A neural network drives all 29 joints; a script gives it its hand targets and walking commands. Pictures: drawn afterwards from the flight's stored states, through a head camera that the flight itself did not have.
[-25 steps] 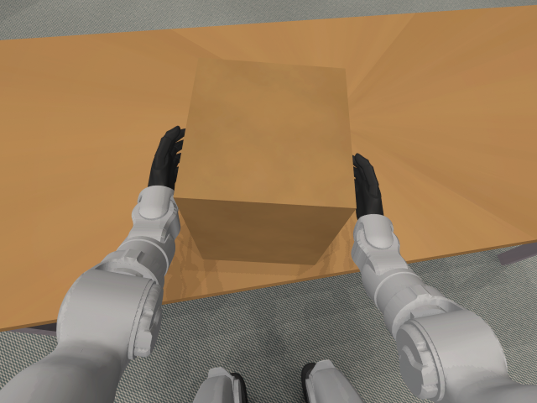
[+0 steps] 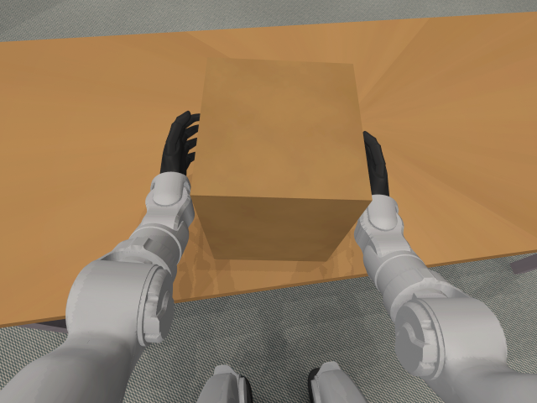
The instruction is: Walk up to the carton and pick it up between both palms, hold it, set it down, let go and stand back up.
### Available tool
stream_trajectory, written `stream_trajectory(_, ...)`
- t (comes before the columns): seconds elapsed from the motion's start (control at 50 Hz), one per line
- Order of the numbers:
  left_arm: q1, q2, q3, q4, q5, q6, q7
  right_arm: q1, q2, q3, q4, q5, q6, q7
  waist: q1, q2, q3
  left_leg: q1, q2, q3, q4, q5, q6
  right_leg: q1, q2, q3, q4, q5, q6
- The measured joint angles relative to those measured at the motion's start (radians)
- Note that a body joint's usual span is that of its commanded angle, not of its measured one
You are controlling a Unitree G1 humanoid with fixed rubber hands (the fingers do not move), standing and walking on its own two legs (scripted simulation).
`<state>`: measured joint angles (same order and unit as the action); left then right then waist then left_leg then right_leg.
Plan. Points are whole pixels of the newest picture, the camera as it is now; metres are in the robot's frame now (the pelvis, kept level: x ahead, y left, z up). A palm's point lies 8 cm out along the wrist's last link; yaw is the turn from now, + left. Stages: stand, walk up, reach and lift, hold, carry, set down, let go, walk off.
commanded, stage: reach and lift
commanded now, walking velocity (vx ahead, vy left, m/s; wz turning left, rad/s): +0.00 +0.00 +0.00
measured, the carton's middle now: (275, 173) +0.47 +0.00 -0.02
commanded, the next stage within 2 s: none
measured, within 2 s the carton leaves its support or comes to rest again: neither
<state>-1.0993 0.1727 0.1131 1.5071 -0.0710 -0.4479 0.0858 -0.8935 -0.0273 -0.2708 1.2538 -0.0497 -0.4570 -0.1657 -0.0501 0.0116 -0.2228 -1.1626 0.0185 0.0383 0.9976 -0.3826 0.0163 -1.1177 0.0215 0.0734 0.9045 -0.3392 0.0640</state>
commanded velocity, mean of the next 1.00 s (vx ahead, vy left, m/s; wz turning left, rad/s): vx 0.00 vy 0.00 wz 0.00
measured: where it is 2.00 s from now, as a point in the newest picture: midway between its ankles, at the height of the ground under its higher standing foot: outside the picture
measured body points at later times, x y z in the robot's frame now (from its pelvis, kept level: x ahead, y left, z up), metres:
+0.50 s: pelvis +0.00 +0.00 +0.00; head +0.16 +0.03 +0.42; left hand +0.48 +0.15 +0.00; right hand +0.45 -0.14 +0.00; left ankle +0.03 +0.08 -0.66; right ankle +0.04 -0.17 -0.66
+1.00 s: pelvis +0.00 +0.00 +0.00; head +0.16 +0.03 +0.42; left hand +0.48 +0.15 +0.00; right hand +0.45 -0.14 +0.00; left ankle +0.03 +0.08 -0.66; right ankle +0.04 -0.17 -0.66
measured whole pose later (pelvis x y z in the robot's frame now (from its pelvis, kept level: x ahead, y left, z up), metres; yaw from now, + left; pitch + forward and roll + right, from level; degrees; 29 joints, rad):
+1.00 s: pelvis +0.00 +0.00 +0.00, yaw +0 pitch +31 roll -3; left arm -1.13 0.16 0.25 1.65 0.02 -0.60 0.09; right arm -0.89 0.02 -0.53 1.27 -0.30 -0.54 -0.15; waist -0.05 0.01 -0.22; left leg -1.16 0.02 0.04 1.00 -0.38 0.02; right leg -1.12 0.02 0.07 0.90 -0.34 0.06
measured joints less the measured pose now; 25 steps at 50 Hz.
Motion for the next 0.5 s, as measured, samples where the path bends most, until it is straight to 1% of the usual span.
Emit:
stream_trajectory(0.06,-0.002,-0.011,0.082,0.023,0.055,-0.030,0.000,0.000,0.025,-0.108,0.000,-0.097,-0.018,0.005,0.001,0.000,0.000,0.000,0.000,0.000,0.000,0.001,0.000,0.000,0.000,0.000,0.000,0.000,0.000)
stream_trajectory(0.12,-0.013,-0.012,0.111,0.061,0.070,-0.067,0.000,0.000,0.038,-0.182,0.000,-0.173,-0.037,0.014,0.001,0.000,0.000,0.000,0.000,0.000,0.000,0.001,0.000,0.000,0.000,0.000,0.000,0.000,0.000)
stream_trajectory(0.16,-0.021,-0.012,0.124,0.084,0.076,-0.083,0.000,0.000,0.041,-0.207,0.000,-0.201,-0.042,0.018,0.001,0.000,0.000,0.000,0.000,0.000,0.000,0.001,0.000,0.000,0.000,0.000,0.000,0.000,0.000)
stream_trajectory(0.26,-0.031,-0.009,0.136,0.120,0.083,-0.111,0.000,0.000,0.045,-0.232,0.000,-0.223,-0.046,0.024,0.001,0.000,0.001,0.000,0.000,0.000,0.000,0.000,0.000,0.000,0.000,0.000,0.000,0.000,0.000)
stream_trajectory(0.5,-0.033,-0.009,0.138,0.135,0.083,-0.133,0.003,0.000,0.046,-0.233,0.001,-0.225,-0.050,0.025,0.001,0.000,0.004,0.000,0.000,0.000,0.001,-0.002,0.000,0.000,0.000,0.000,0.000,0.000,0.000)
